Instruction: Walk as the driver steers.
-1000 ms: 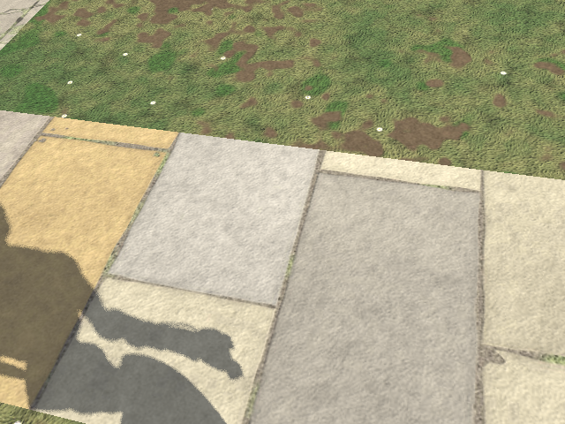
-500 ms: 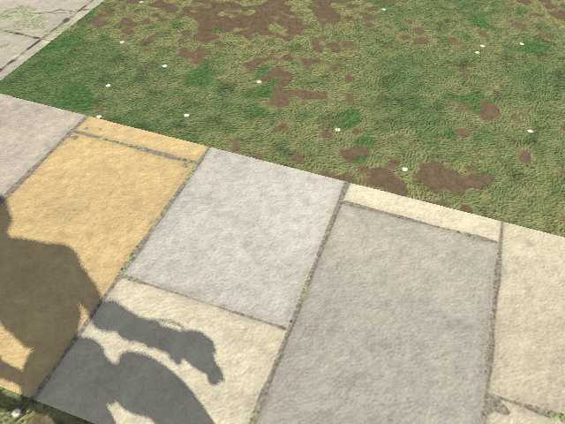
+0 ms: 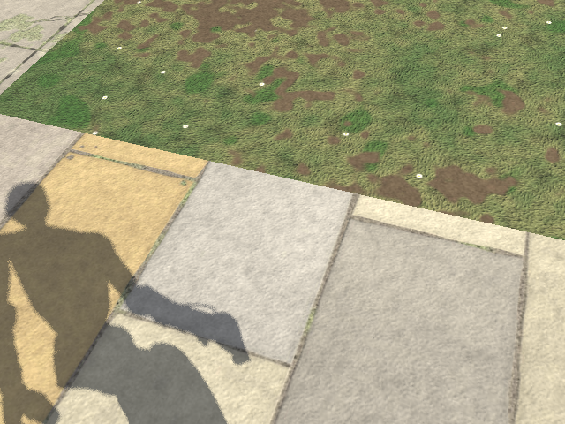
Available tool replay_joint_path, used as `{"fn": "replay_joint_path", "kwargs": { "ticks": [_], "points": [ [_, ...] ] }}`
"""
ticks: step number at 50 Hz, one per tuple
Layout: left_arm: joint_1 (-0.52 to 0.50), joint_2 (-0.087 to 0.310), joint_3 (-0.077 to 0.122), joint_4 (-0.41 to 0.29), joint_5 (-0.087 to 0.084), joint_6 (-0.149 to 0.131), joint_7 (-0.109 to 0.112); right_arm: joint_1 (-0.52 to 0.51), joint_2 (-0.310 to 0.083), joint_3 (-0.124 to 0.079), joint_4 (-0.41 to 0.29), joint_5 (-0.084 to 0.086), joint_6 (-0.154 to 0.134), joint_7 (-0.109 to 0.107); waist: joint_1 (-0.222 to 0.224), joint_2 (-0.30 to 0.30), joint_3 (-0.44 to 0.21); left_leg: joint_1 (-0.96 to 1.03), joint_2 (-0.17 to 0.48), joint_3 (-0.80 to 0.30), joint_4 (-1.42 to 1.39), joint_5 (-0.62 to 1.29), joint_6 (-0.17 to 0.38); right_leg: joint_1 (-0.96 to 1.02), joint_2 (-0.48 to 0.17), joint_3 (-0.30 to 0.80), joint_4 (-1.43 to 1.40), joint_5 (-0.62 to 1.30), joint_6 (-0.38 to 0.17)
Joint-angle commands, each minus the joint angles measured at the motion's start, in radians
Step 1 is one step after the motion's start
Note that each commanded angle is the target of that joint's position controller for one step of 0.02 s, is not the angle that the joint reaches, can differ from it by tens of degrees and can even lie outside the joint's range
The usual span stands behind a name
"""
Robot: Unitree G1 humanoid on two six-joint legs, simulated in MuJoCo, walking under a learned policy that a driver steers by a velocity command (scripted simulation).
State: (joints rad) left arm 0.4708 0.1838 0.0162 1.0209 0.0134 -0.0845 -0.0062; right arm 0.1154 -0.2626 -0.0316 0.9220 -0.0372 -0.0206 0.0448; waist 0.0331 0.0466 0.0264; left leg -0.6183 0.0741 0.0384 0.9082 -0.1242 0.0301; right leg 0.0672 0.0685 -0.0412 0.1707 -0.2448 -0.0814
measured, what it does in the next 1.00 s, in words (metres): walks ahead: left foot, then right foot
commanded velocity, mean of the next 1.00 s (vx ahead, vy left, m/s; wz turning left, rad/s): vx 0.19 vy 0.00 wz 0.00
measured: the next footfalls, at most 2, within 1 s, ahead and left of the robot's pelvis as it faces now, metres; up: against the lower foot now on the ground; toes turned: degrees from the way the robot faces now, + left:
left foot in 0.20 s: +0.29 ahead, +0.09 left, +0.00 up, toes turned +4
right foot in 0.66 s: +0.37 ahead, -0.08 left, +0.00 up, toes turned -2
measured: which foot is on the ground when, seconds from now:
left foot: up 0.00-0.18, down 0.20-1.00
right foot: down 0.00-0.20, up 0.22-0.64, down 0.66-1.00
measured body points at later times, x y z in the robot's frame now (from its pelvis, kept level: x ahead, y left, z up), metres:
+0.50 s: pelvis +0.24 +0.04 +0.00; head +0.27 +0.05 +0.45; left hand +0.32 +0.28 -0.15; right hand +0.23 -0.20 -0.15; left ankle +0.25 +0.09 -0.75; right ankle +0.31 -0.11 -0.69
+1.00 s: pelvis +0.31 +0.01 +0.00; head +0.32 +0.01 +0.45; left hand +0.33 +0.23 -0.16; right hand +0.30 -0.21 -0.16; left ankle +0.25 +0.09 -0.75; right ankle +0.33 -0.08 -0.75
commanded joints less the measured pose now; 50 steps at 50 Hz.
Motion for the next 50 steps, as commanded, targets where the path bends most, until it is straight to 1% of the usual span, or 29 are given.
{"fn": "replay_joint_path", "kwargs": {
  "ticks": [1,4,6,7,8,9,10,11,12,13,14,16,17,19,20,22,24,27,31,32,33,34,35,36,37,38,41,44,50],
  "points": [
    [0.061,0.139,0.021,-0.006,0.001,-0.01,0.008,-0.187,-0.023,0.008,-0.109,0.007,-0.014,0.001,0.02,-0.131,0.111,-0.076,-0.029,0.059,-0.148,0.062,-0.01,-0.045,-0.23,0.103,-0.056,0.462,-0.091],
    [0.069,0.15,0.021,0.015,0.003,-0.012,0.013,-0.233,-0.025,0.013,-0.137,0.013,-0.018,-0.004,0.019,-0.14,0.121,0.002,-0.052,0.077,-0.282,0.082,0.026,-0.018,-0.258,0.091,-0.052,0.556,-0.094],
    [0.038,0.16,0.023,0.02,0.003,-0.013,0.017,-0.193,-0.042,0.007,-0.135,0.013,-0.024,-0.013,-0.016,-0.139,0.098,0.088,-0.078,0.081,-0.329,0.054,0.066,0.02,-0.277,0.074,0.008,0.743,-0.084],
    [0.017,0.171,0.026,0.02,0.004,-0.013,0.019,-0.13,-0.056,-0.001,-0.119,0.013,-0.027,-0.021,-0.047,-0.147,0.06,0.165,-0.104,0.084,-0.338,0.021,0.086,0.04,-0.28,0.063,0.084,0.897,-0.073],
    [0.001,0.182,0.029,0.02,0.008,-0.009,0.021,-0.013,-0.079,-0.013,-0.082,0.014,-0.033,-0.03,-0.096,-0.151,-0.006,0.275,-0.132,0.081,-0.35,-0.016,0.107,0.059,-0.277,0.053,0.221,1.01,-0.06],
    [-0.017,0.189,0.031,0.017,0.006,-0.002,0.021,0.157,-0.098,-0.027,-0.025,0.012,-0.041,-0.039,-0.166,-0.132,-0.095,0.465,-0.145,0.081,-0.416,0.01,0.128,0.016,-0.253,0.031,0.417,0.987,-0.044],
    [-0.006,0.163,0.023,0.003,-0.003,0.0,0.019,0.311,-0.148,-0.045,0.013,-0.013,-0.05,-0.052,-0.211,-0.08,-0.188,0.704,0.0,-0.066,-0.432,-0.033,0.165,-0.162,-0.212,0.013,0.682,0.713,-0.029],
    [0.13,0.031,-0.001,-0.012,-0.036,0.004,0.009,0.363,-0.241,-0.067,0.015,-0.038,-0.05,-0.057,-0.131,0.149,-0.32,0.984,0.337,-0.563,-0.467,0.073,0.312,-0.52,-0.027,-0.027,1.103,-0.097,0.021],
    [0.104,0.134,0.028,0.007,-0.019,0.008,0.018,0.308,-0.212,-0.068,0.014,0.018,-0.04,-0.045,-0.133,0.053,-0.338,0.913,0.349,-0.724,-0.582,0.178,0.355,-0.593,0.016,0.105,1.234,-0.266,0.011],
    [0.016,0.141,0.034,-0.022,-0.011,0.009,0.021,0.175,-0.16,-0.053,-0.005,0.035,-0.043,-0.045,-0.074,0.018,-0.163,0.748,0.315,-0.512,-0.589,0.263,0.324,-0.624,-0.053,0.117,1.217,-0.181,0.009],
    [-0.037,0.127,0.03,-0.03,-0.001,0.005,0.021,0.123,-0.081,-0.033,-0.008,0.034,-0.053,-0.041,-0.059,-0.024,-0.076,0.616,0.267,-0.384,-0.61,0.413,0.295,-0.601,-0.083,0.104,1.162,-0.137,0.01],
    [-0.044,0.103,0.032,-0.026,0.018,0.027,0.014,0.116,-0.013,-0.01,0.019,0.032,-0.067,-0.047,-0.008,-0.016,-0.025,0.463,0.179,-0.204,-0.644,0.579,0.228,-0.502,-0.118,0.101,1.051,-0.118,0.024],
    [-0.032,0.082,0.03,-0.018,0.021,0.04,0.009,0.131,-0.004,-0.003,0.032,0.027,-0.073,-0.048,0.004,-0.007,-0.032,0.431,0.165,-0.16,-0.649,0.642,0.211,-0.457,-0.113,0.095,1.01,-0.11,0.031],
    [-0.026,0.06,0.027,-0.014,0.017,0.059,0.006,0.158,-0.032,-0.003,0.052,0.023,-0.085,-0.047,0.027,-0.002,-0.049,0.407,0.146,-0.102,-0.649,0.761,0.212,-0.428,-0.097,0.073,0.946,-0.087,0.047],
    [-0.039,0.059,0.027,-0.014,0.016,0.066,0.007,0.158,-0.048,-0.003,0.056,0.021,-0.086,-0.047,0.034,0.002,-0.053,0.401,0.137,-0.077,-0.65,0.777,0.21,-0.43,-0.095,0.064,0.902,-0.066,0.052],
    [-0.093,0.057,0.022,-0.024,0.015,0.074,0.011,0.16,-0.048,0.005,0.064,0.019,-0.08,-0.049,0.032,0.019,-0.047,0.401,0.108,-0.033,-0.644,0.772,0.186,-0.437,-0.102,0.04,0.774,-0.013,0.059],
    [-0.164,0.054,0.014,-0.036,0.011,0.078,0.015,0.184,-0.042,0.012,0.077,0.019,-0.07,-0.052,0.008,0.043,-0.048,0.412,0.09,-0.014,-0.636,0.737,0.161,-0.421,-0.101,0.016,0.66,0.039,0.061],
    [-0.217,0.061,0.009,-0.037,0.004,0.083,0.027,0.232,-0.042,0.017,0.1,0.017,-0.053,-0.059,-0.022,0.047,-0.059,0.449,0.103,-0.033,-0.619,0.651,0.156,-0.39,-0.096,0.005,0.565,0.061,0.062],
    [-0.227,0.058,0.002,-0.019,0.005,0.079,0.043,0.227,-0.021,0.026,0.114,0.016,-0.031,-0.072,-0.024,0.031,-0.015,0.446,0.13,-0.096,-0.573,0.428,0.16,-0.313,-0.095,0.01,0.38,0.015,0.043],
    [-0.209,0.053,-0.003,-0.01,0.008,0.072,0.047,0.22,-0.019,0.028,0.117,0.021,-0.028,-0.076,-0.006,0.002,-0.004,0.422,0.116,-0.102,-0.551,0.329,0.132,-0.243,-0.107,0.025,0.247,0.115,0.037],
    [-0.176,0.092,0.003,0.006,0.012,0.063,0.052,0.243,-0.008,0.03,0.118,0.019,-0.029,-0.078,-0.012,-0.048,-0.019,0.384,0.088,-0.105,-0.528,0.215,0.095,-0.148,-0.172,0.097,0.201,0.272,0.031],
    [-0.155,0.146,0.011,0.011,0.016,0.054,0.055,0.319,0.004,0.027,0.124,0.016,-0.03,-0.078,-0.063,-0.121,-0.033,0.336,0.024,-0.074,-0.501,0.026,0.069,-0.075,-0.27,0.184,0.233,0.513,0.008],
    [-0.198,0.119,0.004,0.02,-0.005,0.059,0.05,0.391,0.064,0.039,0.162,0.032,-0.016,-0.08,-0.09,-0.199,-0.032,0.391,-0.031,-0.041,-0.551,-0.153,0.049,-0.161,-0.298,0.212,0.233,0.523,-0.053],
    [-0.226,0.07,-0.006,0.014,-0.003,0.061,0.041,0.357,0.031,0.034,0.171,0.026,-0.007,-0.086,-0.074,-0.163,0.006,0.443,-0.029,-0.051,-0.581,-0.139,0.04,-0.225,-0.267,0.202,0.215,0.424,-0.039],
    [-0.24,0.058,-0.008,0.013,-0.004,0.061,0.037,0.313,0.007,0.026,0.167,0.024,-0.003,-0.087,-0.06,-0.137,0.032,0.462,-0.023,-0.064,-0.586,-0.081,0.04,-0.254,-0.225,0.168,0.212,0.364,-0.013],
    [-0.231,0.059,-0.008,0.022,-0.004,0.063,0.04,0.285,0.001,0.023,0.164,0.025,0.0,-0.086,-0.051,-0.121,0.024,0.485,-0.01,-0.071,-0.585,-0.031,0.043,-0.253,-0.199,0.147,0.208,0.337,0.001],
    [-0.201,0.061,-0.005,0.05,-0.012,0.063,0.051,0.27,0.033,0.031,0.172,0.025,0.0,-0.085,-0.046,-0.086,0.011,0.499,0.012,-0.077,-0.591,0.036,0.04,-0.218,-0.181,0.134,0.198,0.326,0.011],
    [-0.196,0.056,-0.006,0.064,-0.009,0.064,0.051,0.265,0.035,0.031,0.189,0.026,0.001,-0.092,-0.041,-0.053,0.012,0.507,0.014,-0.075,-0.599,0.041,0.034,-0.204,-0.183,0.133,0.195,0.338,0.009],
    [-0.177,0.047,-0.008,0.096,-0.007,0.068,0.054,0.263,0.044,0.034,0.211,0.027,0.007,-0.097,-0.038,-0.042,0.022,0.517,0.022,-0.076,-0.602,0.049,0.032,-0.203,-0.177,0.128,0.184,0.323,0.011]
  ]
}}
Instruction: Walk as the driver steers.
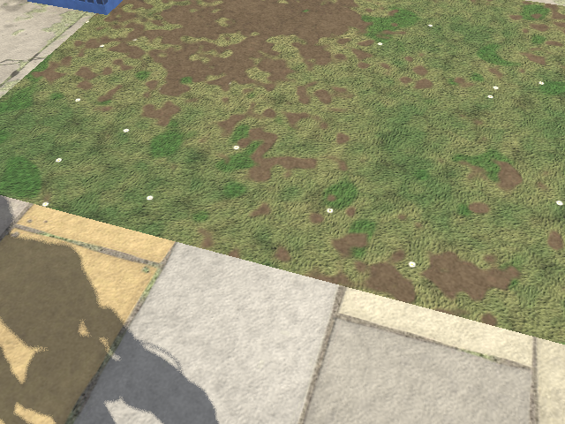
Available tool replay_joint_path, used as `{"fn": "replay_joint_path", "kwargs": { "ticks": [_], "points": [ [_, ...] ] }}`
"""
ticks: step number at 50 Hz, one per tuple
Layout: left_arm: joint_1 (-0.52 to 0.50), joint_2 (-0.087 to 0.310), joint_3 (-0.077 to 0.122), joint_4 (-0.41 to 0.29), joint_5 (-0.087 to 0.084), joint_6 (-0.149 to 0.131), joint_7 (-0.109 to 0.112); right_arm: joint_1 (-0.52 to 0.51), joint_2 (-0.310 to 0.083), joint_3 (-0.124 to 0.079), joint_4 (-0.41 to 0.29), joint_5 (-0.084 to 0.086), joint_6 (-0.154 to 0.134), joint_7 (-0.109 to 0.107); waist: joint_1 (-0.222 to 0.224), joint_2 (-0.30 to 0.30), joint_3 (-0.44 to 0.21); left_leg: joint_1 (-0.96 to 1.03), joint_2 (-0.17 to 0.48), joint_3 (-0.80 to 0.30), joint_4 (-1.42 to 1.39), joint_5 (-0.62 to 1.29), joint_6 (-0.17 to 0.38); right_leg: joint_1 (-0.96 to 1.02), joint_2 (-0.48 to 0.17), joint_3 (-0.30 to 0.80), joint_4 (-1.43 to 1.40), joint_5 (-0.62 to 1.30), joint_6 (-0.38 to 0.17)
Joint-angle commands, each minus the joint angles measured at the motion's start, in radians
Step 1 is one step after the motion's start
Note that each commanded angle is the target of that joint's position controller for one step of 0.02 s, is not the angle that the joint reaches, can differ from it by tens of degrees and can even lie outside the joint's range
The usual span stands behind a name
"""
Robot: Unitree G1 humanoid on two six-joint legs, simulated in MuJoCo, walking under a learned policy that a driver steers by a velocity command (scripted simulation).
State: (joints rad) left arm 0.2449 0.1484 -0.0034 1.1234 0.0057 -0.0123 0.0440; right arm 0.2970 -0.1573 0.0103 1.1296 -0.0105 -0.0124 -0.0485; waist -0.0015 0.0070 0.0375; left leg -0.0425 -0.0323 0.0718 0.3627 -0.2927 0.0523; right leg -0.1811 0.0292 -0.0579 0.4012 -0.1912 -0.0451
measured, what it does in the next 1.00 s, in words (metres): walks ahead: right foot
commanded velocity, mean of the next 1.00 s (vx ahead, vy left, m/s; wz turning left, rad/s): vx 0.31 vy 0.00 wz -0.02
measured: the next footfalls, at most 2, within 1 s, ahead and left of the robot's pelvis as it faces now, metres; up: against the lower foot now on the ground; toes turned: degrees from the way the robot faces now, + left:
right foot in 0.54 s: +0.20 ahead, -0.14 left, +0.00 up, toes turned -4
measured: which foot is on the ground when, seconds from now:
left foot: down 0.00-0.56, up 0.58-1.00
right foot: down 0.00-0.26, up 0.28-0.52, down 0.54-1.00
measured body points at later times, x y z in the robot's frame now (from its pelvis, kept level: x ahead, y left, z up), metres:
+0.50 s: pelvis +0.08 -0.03 -0.01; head +0.08 -0.05 +0.44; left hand +0.15 +0.21 -0.15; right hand -0.06 -0.25 -0.16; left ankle -0.06 +0.08 -0.74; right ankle +0.13 -0.13 -0.73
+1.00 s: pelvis +0.31 -0.05 -0.01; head +0.35 -0.05 +0.44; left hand +0.21 +0.17 -0.16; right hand +0.50 -0.27 -0.13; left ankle +0.48 +0.05 -0.72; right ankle +0.16 -0.14 -0.74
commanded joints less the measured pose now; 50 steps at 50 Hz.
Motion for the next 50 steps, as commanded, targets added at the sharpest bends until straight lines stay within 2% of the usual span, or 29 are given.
{"fn": "replay_joint_path", "kwargs": {
  "ticks": [1,8,9,11,13,14,15,16,18,20,23,25,26,27,28,29,30,31,32,33,35,38,40,43,46,48,50],
  "points": [
    [0.052,0.081,0.011,-0.002,0.001,-0.003,0.004,0.083,-0.06,-0.007,0.007,0.0,0.0,-0.005,-0.003,-0.002,0.013,-0.059,0.129,-0.109,-0.057,0.217,0.01,0.045,-0.137,0.144,-0.049,0.266,-0.025],
    [0.074,0.069,0.006,0.024,0.002,0.002,0.004,0.096,-0.052,-0.001,0.025,0.0,0.001,-0.007,0.0,-0.003,0.03,-0.071,0.135,-0.113,-0.063,0.201,0.01,0.042,-0.131,0.141,-0.059,0.229,-0.022],
    [0.086,0.063,0.005,0.031,0.003,0.003,0.003,0.11,-0.048,0.0,0.031,-0.002,0.0,-0.006,-0.002,-0.003,0.014,-0.066,0.128,-0.112,-0.073,0.117,0.014,0.047,-0.12,0.135,-0.065,0.137,-0.025],
    [0.087,0.085,0.018,0.029,0.005,0.01,-0.001,0.134,-0.073,-0.013,0.035,-0.006,0.003,-0.002,-0.007,0.013,0.045,-0.096,0.106,-0.118,-0.061,-0.145,0.047,-0.006,-0.069,0.106,-0.015,-0.151,-0.044],
    [0.056,0.08,0.025,0.004,0.012,0.011,-0.013,0.168,-0.097,-0.027,0.029,-0.005,0.005,0.003,-0.031,0.067,0.141,-0.13,0.162,-0.226,-0.118,-0.414,0.106,-0.172,-0.028,0.076,0.075,-0.351,-0.056],
    [0.02,0.057,0.021,-0.019,0.016,0.005,-0.021,0.211,-0.112,-0.035,0.036,-0.002,0.003,0.004,-0.051,0.107,0.185,-0.109,0.23,-0.319,-0.182,-0.502,0.144,-0.265,-0.003,0.032,0.164,-0.332,-0.051],
    [-0.019,0.037,0.017,-0.046,0.027,-0.003,-0.029,0.234,-0.134,-0.045,0.043,-0.002,-0.001,0.003,-0.06,0.139,0.226,-0.087,0.312,-0.404,-0.237,-0.53,0.185,-0.341,-0.007,-0.023,0.254,-0.27,-0.043],
    [-0.057,0.047,0.02,-0.072,0.035,-0.013,-0.036,0.244,-0.135,-0.05,0.044,-0.008,-0.008,0.004,-0.069,0.129,0.249,-0.071,0.363,-0.453,-0.26,-0.48,0.216,-0.4,-0.043,-0.017,0.326,-0.238,-0.042],
    [-0.097,0.082,0.034,-0.11,0.03,-0.032,-0.047,0.26,-0.136,-0.057,0.043,-0.023,-0.027,0.009,-0.067,0.083,0.233,0.031,0.384,-0.454,-0.259,-0.311,0.235,-0.516,-0.081,0.017,0.421,-0.261,-0.039],
    [-0.111,0.09,0.044,-0.135,0.019,-0.048,-0.058,0.248,-0.131,-0.059,0.035,-0.021,-0.044,0.012,-0.052,0.054,0.199,0.081,0.352,-0.373,-0.24,-0.157,0.21,-0.517,-0.098,0.021,0.393,-0.229,-0.028],
    [-0.107,0.075,0.052,-0.162,0.008,-0.051,-0.07,0.213,-0.139,-0.062,0.021,-0.018,-0.059,0.017,-0.021,0.076,0.161,-0.011,0.294,-0.248,-0.2,0.01,0.167,-0.336,-0.065,-0.027,0.291,-0.146,-0.022],
    [0.02,0.058,0.058,-0.13,0.003,-0.05,-0.07,0.162,-0.149,-0.064,0.007,-0.006,-0.063,0.023,0.051,0.073,0.127,-0.173,0.238,-0.148,-0.092,0.141,0.126,-0.055,-0.006,-0.086,0.184,-0.049,-0.033],
    [0.142,0.082,0.074,-0.085,0.003,-0.051,-0.064,0.163,-0.147,-0.061,0.006,-0.007,-0.069,0.028,0.098,0.04,0.077,-0.244,0.197,-0.099,0.045,0.288,0.104,0.125,0.034,-0.095,0.154,-0.05,-0.043],
    [0.301,0.144,0.1,-0.043,0.014,-0.058,-0.051,0.158,-0.129,-0.053,-0.002,-0.009,-0.076,0.034,0.168,-0.049,-0.004,-0.338,0.134,-0.019,0.297,0.341,0.066,0.306,-0.044,0.019,0.092,-0.121,-0.075],
    [0.441,0.269,0.126,-0.033,0.028,-0.061,-0.039,0.171,-0.053,-0.034,-0.055,0.002,-0.077,0.043,0.19,-0.3,-0.103,-0.533,-0.001,0.072,0.698,-0.01,0.005,0.419,-0.354,0.532,-0.148,-0.412,-0.177],
    [0.386,0.238,0.112,-0.026,0.017,-0.045,-0.039,0.127,-0.091,-0.051,-0.076,-0.02,-0.073,0.052,0.14,-0.234,-0.078,-0.604,-0.006,-0.074,0.876,-0.216,0.03,0.32,-0.413,0.766,-0.275,-0.483,-0.224],
    [0.24,0.22,0.103,-0.067,0.015,-0.042,-0.039,0.075,-0.088,-0.053,-0.101,-0.022,-0.068,0.059,0.071,-0.122,0.025,-0.655,0.065,-0.102,0.936,-0.135,0.05,0.215,-0.405,0.648,-0.246,-0.526,-0.21],
    [0.149,0.18,0.091,-0.097,0.011,-0.049,-0.045,0.044,-0.081,-0.051,-0.109,-0.018,-0.071,0.066,0.046,-0.039,0.068,-0.636,0.101,-0.107,0.895,-0.04,0.055,0.118,-0.366,0.53,-0.255,-0.404,-0.188],
    [0.108,0.158,0.081,-0.108,0.011,-0.057,-0.047,0.057,-0.065,-0.053,-0.105,-0.015,-0.072,0.067,0.009,-0.024,0.075,-0.584,0.122,-0.104,0.84,0.005,0.052,0.06,-0.32,0.43,-0.264,-0.279,-0.161],
    [0.1,0.126,0.069,-0.103,0.009,-0.066,-0.044,0.085,-0.058,-0.054,-0.098,-0.023,-0.063,0.068,-0.018,-0.037,0.071,-0.535,0.134,-0.1,0.795,0.021,0.041,0.022,-0.284,0.35,-0.268,-0.171,-0.142],
    [0.148,0.112,0.059,-0.083,0.013,-0.08,-0.038,0.094,-0.058,-0.059,-0.099,-0.027,-0.043,0.071,-0.03,-0.055,0.055,-0.515,0.126,-0.074,0.76,0.055,0.024,0.025,-0.253,0.256,-0.267,-0.008,-0.143],
    [0.21,0.127,0.056,-0.067,0.013,-0.09,-0.034,-0.033,-0.071,-0.065,-0.148,-0.024,-0.028,0.076,-0.02,-0.055,0.082,-0.61,0.134,-0.049,0.663,0.12,0.001,0.065,-0.247,0.199,-0.296,0.079,-0.162],
    [0.234,0.121,0.051,-0.065,0.013,-0.091,-0.034,-0.142,-0.072,-0.064,-0.19,-0.022,-0.028,0.079,0.0,-0.055,0.103,-0.656,0.135,-0.035,0.554,0.168,-0.016,0.091,-0.24,0.172,-0.308,0.124,-0.17],
    [0.26,0.12,0.049,-0.062,0.012,-0.096,-0.033,-0.27,-0.058,-0.057,-0.239,-0.014,-0.031,0.084,0.026,-0.071,0.108,-0.613,0.11,-0.003,0.373,0.245,-0.023,0.111,-0.222,0.116,-0.305,0.229,-0.165],
    [0.296,0.127,0.051,-0.049,0.01,-0.096,-0.029,-0.345,-0.069,-0.06,-0.275,-0.011,-0.035,0.083,0.044,-0.075,0.113,-0.577,0.09,0.008,0.273,0.263,-0.007,0.167,-0.238,0.122,-0.277,0.327,-0.165],
    [0.289,0.143,0.057,-0.05,0.015,-0.094,-0.025,-0.353,-0.085,-0.066,-0.29,-0.01,-0.043,0.08,0.035,-0.075,0.107,-0.562,0.081,-0.001,0.234,0.23,0.01,0.226,-0.257,0.14,-0.23,0.42,-0.162],
    [0.246,0.164,0.063,-0.061,0.021,-0.091,-0.023,-0.279,-0.106,-0.077,-0.279,-0.007,-0.056,0.072,-0.007,-0.081,0.064,-0.434,0.045,0.005,0.187,0.163,0.033,0.243,-0.252,0.135,-0.123,0.618,-0.138]
  ]
}}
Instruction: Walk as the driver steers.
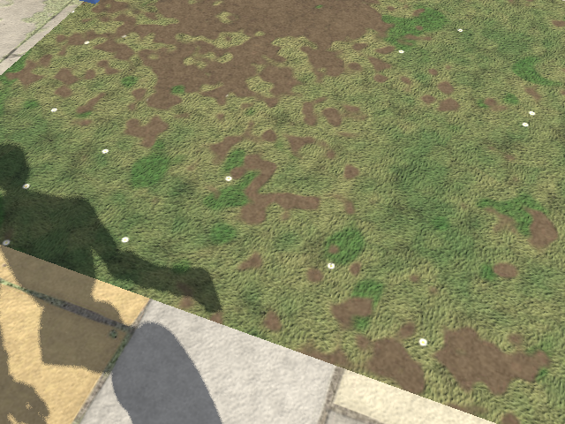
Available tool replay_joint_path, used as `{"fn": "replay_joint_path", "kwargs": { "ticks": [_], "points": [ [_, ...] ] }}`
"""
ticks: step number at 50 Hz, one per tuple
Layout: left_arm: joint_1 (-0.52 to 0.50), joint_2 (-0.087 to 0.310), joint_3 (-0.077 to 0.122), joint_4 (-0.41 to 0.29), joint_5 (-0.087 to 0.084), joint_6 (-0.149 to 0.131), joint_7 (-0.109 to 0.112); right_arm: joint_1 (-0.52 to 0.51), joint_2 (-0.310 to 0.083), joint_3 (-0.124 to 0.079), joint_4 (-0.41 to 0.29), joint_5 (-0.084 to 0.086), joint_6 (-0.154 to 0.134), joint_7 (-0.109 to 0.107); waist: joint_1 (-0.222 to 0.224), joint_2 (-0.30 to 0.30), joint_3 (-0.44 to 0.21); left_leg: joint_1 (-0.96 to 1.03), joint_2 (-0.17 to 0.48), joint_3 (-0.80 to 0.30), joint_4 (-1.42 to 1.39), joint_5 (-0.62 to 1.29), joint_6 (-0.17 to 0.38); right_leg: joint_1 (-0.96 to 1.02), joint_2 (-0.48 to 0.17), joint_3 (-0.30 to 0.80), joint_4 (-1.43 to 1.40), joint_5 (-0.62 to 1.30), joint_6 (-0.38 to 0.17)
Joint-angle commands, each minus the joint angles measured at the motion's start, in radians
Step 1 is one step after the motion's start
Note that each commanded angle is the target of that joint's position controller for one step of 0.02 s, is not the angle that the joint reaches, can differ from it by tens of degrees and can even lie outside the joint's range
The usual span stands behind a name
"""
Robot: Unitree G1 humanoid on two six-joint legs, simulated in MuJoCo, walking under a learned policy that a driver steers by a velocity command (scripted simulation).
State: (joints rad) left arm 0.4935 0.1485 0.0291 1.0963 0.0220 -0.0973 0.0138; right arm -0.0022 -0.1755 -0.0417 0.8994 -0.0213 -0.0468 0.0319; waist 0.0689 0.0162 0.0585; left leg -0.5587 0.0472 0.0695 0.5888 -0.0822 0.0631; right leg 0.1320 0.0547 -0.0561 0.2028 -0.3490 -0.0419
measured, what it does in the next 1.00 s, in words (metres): walks ahead, turning right: left foot, then right foot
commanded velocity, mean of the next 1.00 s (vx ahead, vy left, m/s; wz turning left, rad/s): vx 0.49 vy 0.00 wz -0.51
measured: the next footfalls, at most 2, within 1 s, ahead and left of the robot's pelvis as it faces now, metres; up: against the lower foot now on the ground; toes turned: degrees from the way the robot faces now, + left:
left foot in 0.04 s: +0.21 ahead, +0.10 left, +0.00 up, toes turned +2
right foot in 0.60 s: +0.45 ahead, -0.13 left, +0.00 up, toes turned -25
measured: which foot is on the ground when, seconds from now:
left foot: up 0.00-0.02, down 0.04-0.58, up 0.60-1.00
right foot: down 0.00-0.06, up 0.08-0.58, down 0.60-1.00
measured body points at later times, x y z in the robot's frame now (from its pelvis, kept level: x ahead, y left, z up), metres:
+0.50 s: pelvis +0.27 +0.00 +0.00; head +0.30 -0.01 +0.45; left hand +0.50 +0.17 -0.12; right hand +0.16 -0.21 -0.14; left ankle +0.17 +0.10 -0.73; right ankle +0.40 -0.14 -0.70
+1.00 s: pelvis +0.52 -0.12 +0.01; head +0.54 -0.15 +0.46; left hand +0.64 +0.14 -0.11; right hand +0.57 -0.42 -0.10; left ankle +0.75 -0.06 -0.67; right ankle +0.41 -0.11 -0.73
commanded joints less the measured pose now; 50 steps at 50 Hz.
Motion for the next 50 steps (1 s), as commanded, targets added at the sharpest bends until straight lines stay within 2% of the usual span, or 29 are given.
{"fn": "replay_joint_path", "kwargs": {
  "ticks": [1,2,3,4,5,6,7,9,10,12,14,19,21,24,27,28,29,30,31,32,33,34,35,36,38,41,45,48,50],
  "points": [
    [-0.02,0.177,0.035,-0.038,0.005,-0.004,0.005,0.126,-0.105,-0.036,-0.018,0.003,-0.03,-0.016,-0.122,-0.088,-0.016,0.219,-0.067,0.021,-0.072,-0.069,0.035,-0.081,-0.256,0.122,0.202,0.878,-0.126],
    [-0.036,0.176,0.035,-0.044,0.0,-0.001,0.001,0.299,-0.134,-0.052,0.036,-0.005,-0.042,-0.027,-0.192,-0.054,-0.115,0.449,-0.065,0.019,-0.124,-0.036,0.053,-0.16,-0.205,0.089,0.406,0.833,-0.106],
    [-0.026,0.131,0.023,-0.075,-0.011,-0.002,-0.005,0.468,-0.223,-0.076,0.056,-0.034,-0.051,-0.041,-0.237,0.038,-0.256,0.707,0.162,-0.219,-0.149,-0.191,0.093,-0.356,-0.142,0.056,0.703,0.512,-0.089],
    [0.108,0.016,0.005,-0.089,-0.052,0.006,-0.008,0.484,-0.31,-0.094,0.052,-0.045,-0.045,-0.034,-0.164,0.266,-0.375,0.911,0.426,-0.684,-0.294,-0.307,0.199,-0.675,0.019,0.019,1.03,-0.171,-0.055],
    [0.038,0.127,0.032,-0.084,-0.027,0.017,-0.003,0.382,-0.24,-0.081,0.028,-0.021,-0.031,-0.029,-0.145,0.101,-0.306,0.795,0.382,-0.704,-0.346,-0.415,0.177,-0.732,-0.047,0.114,1.115,-0.109,-0.074],
    [-0.057,0.135,0.04,-0.11,-0.021,0.018,-0.008,0.276,-0.163,-0.058,0.008,-0.013,-0.034,-0.028,-0.117,0.036,-0.161,0.643,0.347,-0.533,-0.362,-0.395,0.144,-0.75,-0.091,0.115,1.098,-0.007,-0.077],
    [-0.098,0.11,0.037,-0.12,-0.018,0.018,-0.012,0.232,-0.122,-0.047,0.006,-0.012,-0.043,-0.026,-0.099,0.008,-0.092,0.53,0.307,-0.403,-0.392,-0.262,0.119,-0.725,-0.125,0.112,1.056,0.052,-0.076],
    [-0.098,0.091,0.043,-0.124,0.006,0.042,-0.026,0.245,-0.075,-0.032,0.029,-0.006,-0.055,-0.038,-0.059,0.048,-0.048,0.424,0.242,-0.226,-0.413,-0.106,0.076,-0.67,-0.155,0.105,1.004,0.079,-0.065],
    [-0.096,0.077,0.045,-0.128,0.009,0.055,-0.031,0.274,-0.068,-0.029,0.041,-0.003,-0.062,-0.041,-0.051,0.055,-0.049,0.414,0.238,-0.183,-0.417,-0.05,0.072,-0.663,-0.155,0.099,0.996,0.088,-0.061],
    [-0.141,0.064,0.044,-0.153,0.011,0.074,-0.04,0.316,-0.082,-0.031,0.055,0.006,-0.076,-0.044,-0.042,0.05,-0.03,0.418,0.234,-0.11,-0.433,0.031,0.074,-0.714,-0.163,0.084,0.978,0.125,-0.052],
    [-0.213,0.065,0.043,-0.184,0.013,0.085,-0.049,0.343,-0.096,-0.033,0.059,0.004,-0.081,-0.045,-0.045,0.045,-0.009,0.43,0.229,-0.048,-0.448,0.064,0.074,-0.784,-0.174,0.071,0.945,0.193,-0.043],
    [-0.408,0.067,0.028,-0.262,0.009,0.083,-0.07,0.389,-0.1,-0.027,0.069,0.002,-0.083,-0.048,-0.072,0.045,0.045,0.453,0.192,0.096,-0.451,0.186,0.066,-0.797,-0.155,0.005,0.653,0.351,-0.029],
    [-0.477,0.067,0.022,-0.291,0.011,0.082,-0.077,0.423,-0.122,-0.031,0.077,0.003,-0.081,-0.053,-0.092,0.049,0.053,0.498,0.208,0.13,-0.448,0.239,0.064,-0.77,-0.141,-0.042,0.549,0.361,-0.041],
    [-0.526,0.082,0.024,-0.319,0.016,0.079,-0.081,0.466,-0.142,-0.036,0.092,0.001,-0.065,-0.062,-0.102,0.051,0.056,0.609,0.231,0.173,-0.394,0.382,0.06,-0.75,-0.112,-0.084,0.464,0.293,-0.075],
    [-0.445,0.113,0.04,-0.307,0.02,0.08,-0.07,0.455,-0.183,-0.047,0.09,-0.002,-0.045,-0.07,-0.054,0.089,-0.007,0.683,0.239,0.218,-0.193,0.798,0.048,-0.616,-0.022,-0.133,0.433,0.146,-0.131],
    [-0.362,0.13,0.05,-0.285,0.019,0.077,-0.065,0.448,-0.2,-0.052,0.086,-0.003,-0.033,-0.069,-0.02,0.094,-0.055,0.687,0.24,0.221,-0.055,0.855,0.049,-0.531,0.013,-0.137,0.411,0.103,-0.154],
    [-0.241,0.154,0.065,-0.249,0.021,0.068,-0.056,0.436,-0.211,-0.055,0.075,0.001,-0.023,-0.063,0.032,0.074,-0.125,0.63,0.235,0.228,0.142,0.775,0.036,-0.372,0.043,-0.124,0.34,0.119,-0.179],
    [-0.101,0.226,0.094,-0.212,0.035,0.062,-0.042,0.419,-0.201,-0.053,0.049,0.003,-0.02,-0.057,0.098,-0.003,-0.211,0.436,0.208,0.23,0.431,0.497,0.003,-0.138,-0.048,0.038,0.27,0.057,-0.224],
    [-0.135,0.342,0.118,-0.23,0.034,0.063,-0.032,0.444,-0.074,-0.031,-0.027,0.011,-0.026,-0.036,0.008,-0.233,-0.263,-0.033,0.012,0.182,0.793,-0.448,-0.059,0.155,-0.353,0.562,0.215,0.063,-0.363],
    [-0.086,0.351,0.119,-0.241,0.008,0.079,-0.03,0.315,-0.158,-0.046,-0.073,0.01,-0.04,-0.029,0.057,-0.096,-0.302,-0.16,-0.044,-0.052,0.885,-0.448,-0.063,0.162,-0.398,0.79,0.08,0.058,-0.392],
    [-0.142,0.317,0.109,-0.23,0.002,0.082,-0.021,0.241,-0.148,-0.041,-0.098,0.019,-0.053,-0.024,0.028,-0.052,-0.159,-0.234,0.019,-0.085,0.842,-0.324,-0.05,0.066,-0.38,0.622,0.061,0.124,-0.357],
    [-0.188,0.263,0.096,-0.232,-0.007,0.077,-0.019,0.258,-0.144,-0.036,-0.088,0.018,-0.064,-0.027,-0.014,-0.001,-0.086,-0.182,0.053,-0.084,0.741,-0.247,-0.046,-0.062,-0.34,0.521,0.048,0.258,-0.315],
    [-0.234,0.231,0.087,-0.242,-0.01,0.068,-0.015,0.273,-0.145,-0.039,-0.074,0.005,-0.058,-0.031,-0.054,0.027,-0.057,-0.117,0.075,-0.09,0.671,-0.225,-0.052,-0.149,-0.285,0.436,0.043,0.372,-0.278],
    [-0.257,0.205,0.077,-0.248,-0.018,0.058,-0.011,0.3,-0.141,-0.038,-0.071,-0.015,-0.039,-0.031,-0.085,0.018,-0.064,-0.054,0.084,-0.096,0.629,-0.221,-0.066,-0.206,-0.246,0.377,0.035,0.453,-0.265],
    [-0.233,0.206,0.071,-0.245,-0.027,0.035,-0.012,0.304,-0.127,-0.037,-0.08,-0.029,-0.004,-0.023,-0.103,0.006,-0.077,-0.014,0.083,-0.09,0.568,-0.226,-0.091,-0.246,-0.208,0.33,0.03,0.549,-0.26],
    [-0.166,0.243,0.077,-0.237,-0.026,0.025,-0.015,0.206,-0.121,-0.032,-0.122,-0.028,0.017,-0.016,-0.08,-0.022,-0.049,-0.073,0.077,-0.067,0.459,-0.135,-0.116,-0.266,-0.173,0.309,0.007,0.543,-0.238],
    [-0.068,0.245,0.075,-0.23,-0.024,0.03,-0.016,0.045,-0.137,-0.028,-0.184,-0.023,0.022,-0.013,-0.02,-0.059,-0.022,-0.172,0.056,-0.069,0.297,-0.004,-0.122,-0.189,-0.163,0.341,0.007,0.537,-0.197],
    [-0.019,0.25,0.074,-0.23,-0.02,0.032,-0.011,-0.043,-0.137,-0.019,-0.222,-0.019,0.017,-0.007,0.011,-0.072,-0.019,-0.192,0.027,-0.071,0.197,0.048,-0.115,-0.122,-0.161,0.36,0.035,0.573,-0.19],
    [0.001,0.243,0.069,-0.224,-0.017,0.037,-0.003,-0.082,-0.127,-0.008,-0.239,-0.015,0.008,-0.005,0.021,-0.076,-0.002,-0.165,-0.003,-0.047,0.111,0.061,-0.1,-0.097,-0.153,0.329,0.086,0.748,-0.172]
  ]
}}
